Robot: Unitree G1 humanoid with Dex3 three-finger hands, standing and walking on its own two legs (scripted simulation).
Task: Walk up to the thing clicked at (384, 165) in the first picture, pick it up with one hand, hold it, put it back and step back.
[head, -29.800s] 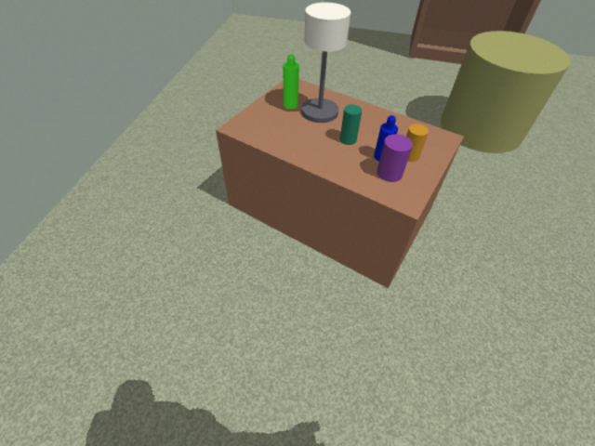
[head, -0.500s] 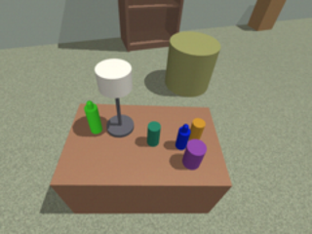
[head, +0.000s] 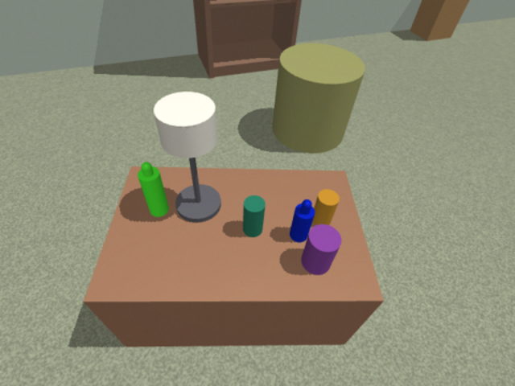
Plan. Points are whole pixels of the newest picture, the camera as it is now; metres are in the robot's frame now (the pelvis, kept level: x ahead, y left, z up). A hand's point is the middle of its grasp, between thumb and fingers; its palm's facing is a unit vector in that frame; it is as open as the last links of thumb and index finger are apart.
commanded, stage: stand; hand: right
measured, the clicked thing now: (320, 250) +0.50 -0.20 -0.29
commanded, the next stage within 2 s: step back in 1.12 s
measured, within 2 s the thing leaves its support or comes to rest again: neither
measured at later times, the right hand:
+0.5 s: hand out of the picture +0.07 -0.25 -0.15, palm faces -0.01 +0.94 -0.35, open 7.4 cm
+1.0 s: hand out of the picture +0.08 -0.25 -0.16, palm faces -0.02 +0.94 -0.34, open 7.4 cm
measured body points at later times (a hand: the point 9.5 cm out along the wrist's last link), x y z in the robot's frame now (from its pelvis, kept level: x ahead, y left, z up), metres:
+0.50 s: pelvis +0.01 +0.00 +0.00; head +0.01 +0.01 +0.45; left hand +0.08 +0.30 -0.14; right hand +0.07 -0.30 -0.13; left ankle +0.01 +0.13 -0.75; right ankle +0.02 -0.14 -0.75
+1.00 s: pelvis +0.01 +0.00 +0.00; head +0.03 +0.00 +0.45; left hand +0.08 +0.30 -0.14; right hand +0.08 -0.30 -0.13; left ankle +0.01 +0.13 -0.75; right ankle +0.02 -0.14 -0.75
